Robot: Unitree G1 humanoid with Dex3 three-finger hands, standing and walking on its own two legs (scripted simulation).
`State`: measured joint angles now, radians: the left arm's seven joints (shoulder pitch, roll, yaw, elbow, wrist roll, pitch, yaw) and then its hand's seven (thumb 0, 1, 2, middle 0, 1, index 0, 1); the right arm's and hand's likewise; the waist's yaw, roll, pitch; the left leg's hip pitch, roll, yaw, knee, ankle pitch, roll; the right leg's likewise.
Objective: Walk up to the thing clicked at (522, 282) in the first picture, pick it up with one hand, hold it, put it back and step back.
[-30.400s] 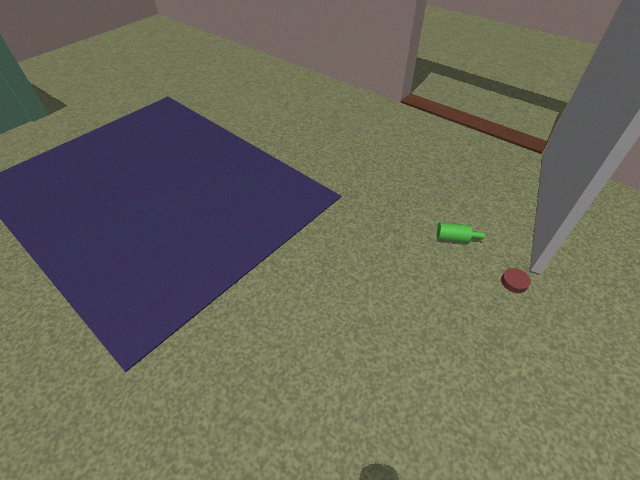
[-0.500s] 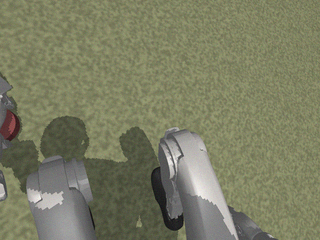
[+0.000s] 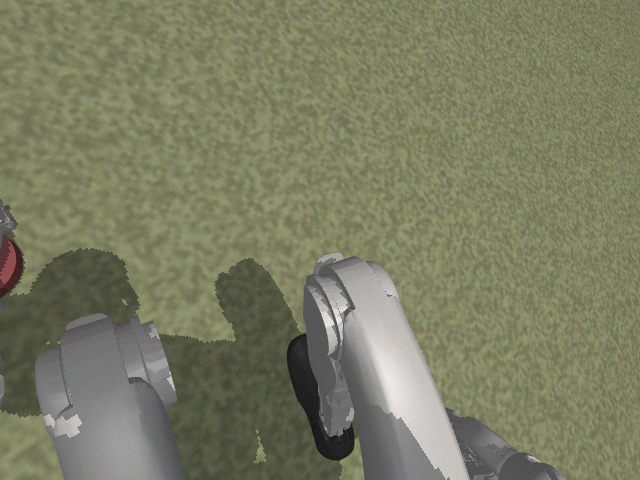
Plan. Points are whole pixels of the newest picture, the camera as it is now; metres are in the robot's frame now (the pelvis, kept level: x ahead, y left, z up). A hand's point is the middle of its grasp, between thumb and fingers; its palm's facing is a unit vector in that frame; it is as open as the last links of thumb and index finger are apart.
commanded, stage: rest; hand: left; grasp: from above
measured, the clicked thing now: out of the picture +0.40 +0.32 -0.26
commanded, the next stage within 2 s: open in 0.40 s
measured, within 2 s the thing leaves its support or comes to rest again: rests again in 1.72 s
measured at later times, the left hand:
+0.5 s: hand out of the picture +0.40 +0.32 -0.24, palm faces -0.43 -0.18 -0.88, open 11.2 cm
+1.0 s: hand out of the picture +0.40 +0.31 -0.25, palm faces -0.39 -0.14 -0.91, open 13.8 cm
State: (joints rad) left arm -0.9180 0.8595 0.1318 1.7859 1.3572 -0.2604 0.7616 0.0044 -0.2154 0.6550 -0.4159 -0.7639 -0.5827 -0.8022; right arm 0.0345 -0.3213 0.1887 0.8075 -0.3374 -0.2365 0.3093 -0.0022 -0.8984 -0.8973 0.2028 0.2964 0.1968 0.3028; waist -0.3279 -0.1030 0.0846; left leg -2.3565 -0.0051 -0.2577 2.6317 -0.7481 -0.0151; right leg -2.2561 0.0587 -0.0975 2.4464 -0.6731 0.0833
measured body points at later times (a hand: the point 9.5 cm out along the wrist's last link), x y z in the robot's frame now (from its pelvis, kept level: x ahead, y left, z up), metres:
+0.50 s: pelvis +0.00 +0.00 +0.00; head +0.25 +0.13 +0.35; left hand +0.42 +0.32 -0.19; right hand +0.07 -0.26 -0.06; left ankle +0.06 +0.12 -0.25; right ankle +0.11 -0.14 -0.25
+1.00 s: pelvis -0.01 +0.00 +0.01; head +0.25 +0.14 +0.35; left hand +0.42 +0.32 -0.19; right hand +0.08 -0.26 -0.04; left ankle +0.06 +0.12 -0.25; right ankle +0.11 -0.14 -0.25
